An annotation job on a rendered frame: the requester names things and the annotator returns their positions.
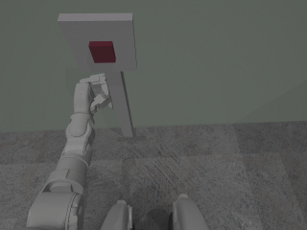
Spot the left robot hand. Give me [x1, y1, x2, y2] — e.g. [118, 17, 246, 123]
[73, 73, 113, 118]

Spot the robot left upper arm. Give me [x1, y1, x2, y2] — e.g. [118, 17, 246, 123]
[15, 192, 84, 230]

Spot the robot left thigh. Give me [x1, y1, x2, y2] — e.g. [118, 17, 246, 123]
[100, 203, 133, 230]

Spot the panel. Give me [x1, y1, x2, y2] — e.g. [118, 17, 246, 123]
[58, 12, 137, 138]

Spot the left robot forearm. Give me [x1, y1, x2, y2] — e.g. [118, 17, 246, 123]
[26, 112, 96, 227]

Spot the button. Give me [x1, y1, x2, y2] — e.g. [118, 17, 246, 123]
[88, 41, 116, 63]

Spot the robot right thigh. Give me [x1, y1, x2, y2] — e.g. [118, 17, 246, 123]
[172, 197, 210, 230]

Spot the robot thigh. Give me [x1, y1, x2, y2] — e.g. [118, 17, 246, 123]
[100, 203, 133, 230]
[172, 197, 210, 230]

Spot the right robot hand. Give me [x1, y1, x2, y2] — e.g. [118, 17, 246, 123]
[230, 211, 258, 230]

